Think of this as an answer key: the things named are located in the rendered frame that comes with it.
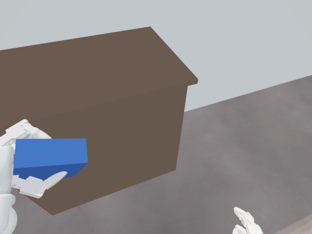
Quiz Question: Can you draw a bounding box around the robot left forearm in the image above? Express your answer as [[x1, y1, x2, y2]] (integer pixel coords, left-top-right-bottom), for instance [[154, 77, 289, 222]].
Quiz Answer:
[[0, 194, 17, 234]]

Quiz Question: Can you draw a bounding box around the sponge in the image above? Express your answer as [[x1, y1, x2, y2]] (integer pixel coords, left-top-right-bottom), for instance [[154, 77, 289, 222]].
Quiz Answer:
[[13, 138, 88, 180]]

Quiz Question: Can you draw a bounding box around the robot left hand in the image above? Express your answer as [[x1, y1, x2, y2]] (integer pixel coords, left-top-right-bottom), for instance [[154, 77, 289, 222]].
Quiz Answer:
[[0, 119, 67, 198]]

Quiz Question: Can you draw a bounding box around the robot right hand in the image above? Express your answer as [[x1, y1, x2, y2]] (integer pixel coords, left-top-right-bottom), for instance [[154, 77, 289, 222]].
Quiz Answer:
[[233, 207, 263, 234]]

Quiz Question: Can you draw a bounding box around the table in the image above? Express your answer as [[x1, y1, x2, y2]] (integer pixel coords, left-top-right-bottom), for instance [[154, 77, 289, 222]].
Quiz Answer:
[[0, 27, 198, 215]]

